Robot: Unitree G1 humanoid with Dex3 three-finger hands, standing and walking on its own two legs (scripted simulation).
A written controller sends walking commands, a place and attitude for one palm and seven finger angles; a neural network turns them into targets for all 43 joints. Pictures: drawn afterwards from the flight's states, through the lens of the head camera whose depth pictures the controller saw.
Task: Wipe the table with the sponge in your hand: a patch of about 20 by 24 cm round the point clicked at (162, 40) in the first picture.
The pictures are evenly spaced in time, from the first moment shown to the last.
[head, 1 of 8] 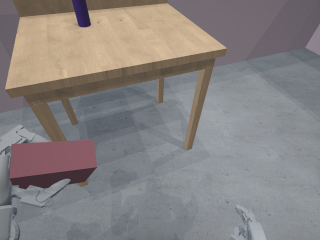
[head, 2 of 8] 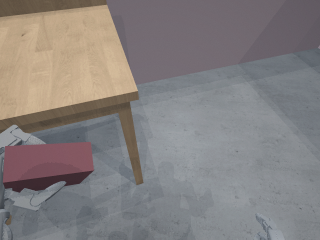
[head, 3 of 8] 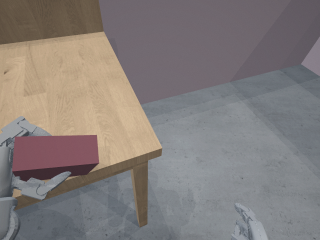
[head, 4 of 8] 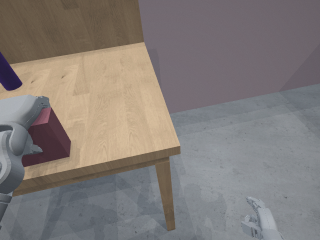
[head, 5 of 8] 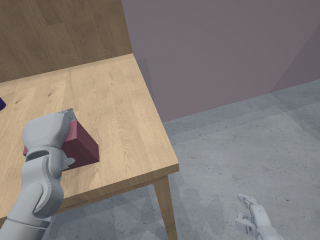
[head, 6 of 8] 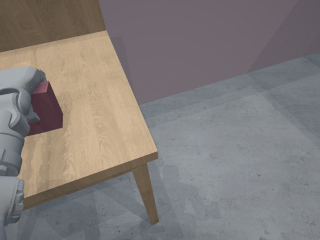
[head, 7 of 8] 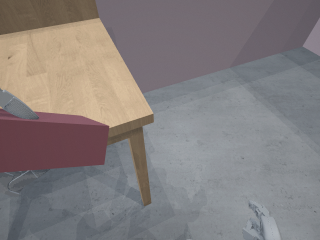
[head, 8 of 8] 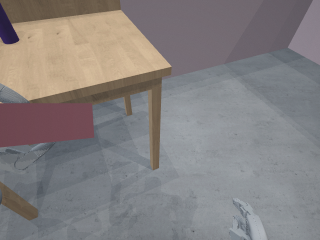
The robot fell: no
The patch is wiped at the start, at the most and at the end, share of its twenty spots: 0.00 1.00 1.00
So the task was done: yes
